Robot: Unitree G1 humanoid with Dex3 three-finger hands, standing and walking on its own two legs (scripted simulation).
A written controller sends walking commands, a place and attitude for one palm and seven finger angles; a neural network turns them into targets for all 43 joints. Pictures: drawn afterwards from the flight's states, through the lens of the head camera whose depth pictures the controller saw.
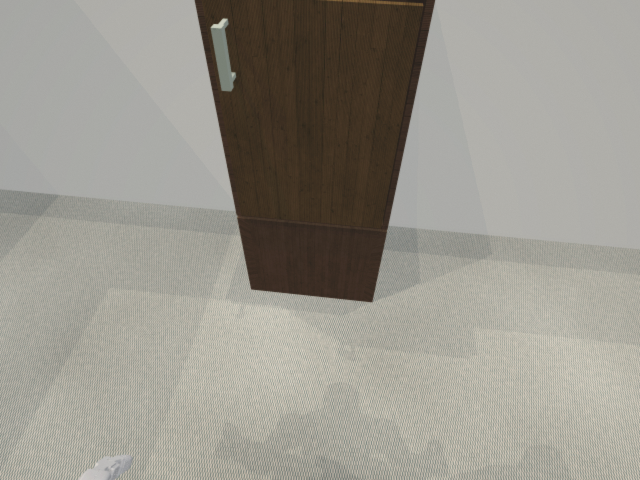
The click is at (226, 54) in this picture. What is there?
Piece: cupboard door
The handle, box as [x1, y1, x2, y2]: [211, 18, 235, 90]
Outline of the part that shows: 223,18 218,24 212,25 211,32 221,89 231,90 233,86 232,82 235,77 235,73 230,71 224,28 228,23 227,19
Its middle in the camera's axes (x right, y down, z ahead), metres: -0.20 -0.38 +0.80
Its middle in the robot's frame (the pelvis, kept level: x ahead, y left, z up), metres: +0.86 +0.24 +0.15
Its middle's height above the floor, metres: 0.92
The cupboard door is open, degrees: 0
